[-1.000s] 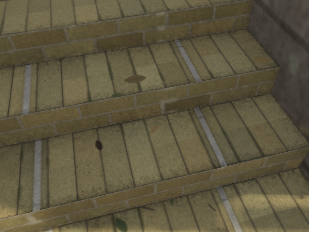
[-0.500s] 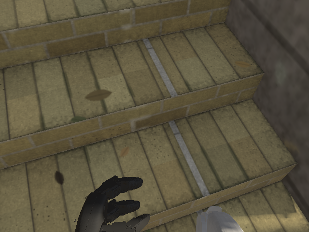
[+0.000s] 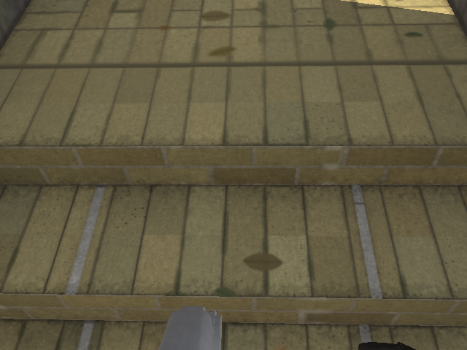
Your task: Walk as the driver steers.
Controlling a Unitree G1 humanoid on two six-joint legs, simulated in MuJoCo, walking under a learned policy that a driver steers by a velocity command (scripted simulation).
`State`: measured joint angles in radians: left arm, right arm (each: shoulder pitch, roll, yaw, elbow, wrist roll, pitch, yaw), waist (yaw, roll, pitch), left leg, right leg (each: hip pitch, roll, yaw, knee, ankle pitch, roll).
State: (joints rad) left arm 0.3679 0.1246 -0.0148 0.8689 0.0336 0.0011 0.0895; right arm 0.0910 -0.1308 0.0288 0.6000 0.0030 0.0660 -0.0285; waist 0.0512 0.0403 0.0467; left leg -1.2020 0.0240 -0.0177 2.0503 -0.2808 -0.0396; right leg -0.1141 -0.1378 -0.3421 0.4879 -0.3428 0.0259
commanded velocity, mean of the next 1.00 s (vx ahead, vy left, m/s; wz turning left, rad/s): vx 0.02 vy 0.00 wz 0.25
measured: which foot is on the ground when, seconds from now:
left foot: up 0.00-0.12, down 0.14-0.84, up 0.86-1.00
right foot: down 0.00-0.18, up 0.20-0.80, down 0.82-1.00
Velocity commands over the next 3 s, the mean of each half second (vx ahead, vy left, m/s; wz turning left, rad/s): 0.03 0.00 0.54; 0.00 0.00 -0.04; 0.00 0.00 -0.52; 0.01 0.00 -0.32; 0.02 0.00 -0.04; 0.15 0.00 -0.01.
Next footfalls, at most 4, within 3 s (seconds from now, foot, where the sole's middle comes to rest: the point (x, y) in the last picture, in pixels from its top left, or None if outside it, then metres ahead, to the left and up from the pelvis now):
0.14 left None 0.26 0.16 -0.62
0.82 right None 0.35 -0.06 -0.62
1.18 left None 0.30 0.17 -0.62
1.70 right None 0.30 -0.06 -0.62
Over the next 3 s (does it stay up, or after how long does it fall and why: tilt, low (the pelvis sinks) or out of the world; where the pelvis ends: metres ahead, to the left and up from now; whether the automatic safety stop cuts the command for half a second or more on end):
stays up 0.33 0.05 0.15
